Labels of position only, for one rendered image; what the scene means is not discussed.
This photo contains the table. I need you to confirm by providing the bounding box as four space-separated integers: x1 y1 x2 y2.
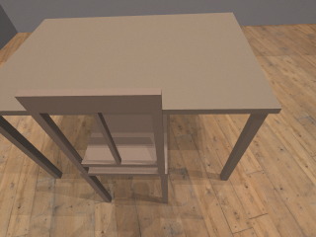
0 12 282 181

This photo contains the chair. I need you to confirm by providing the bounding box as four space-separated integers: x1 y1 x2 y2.
15 88 168 204

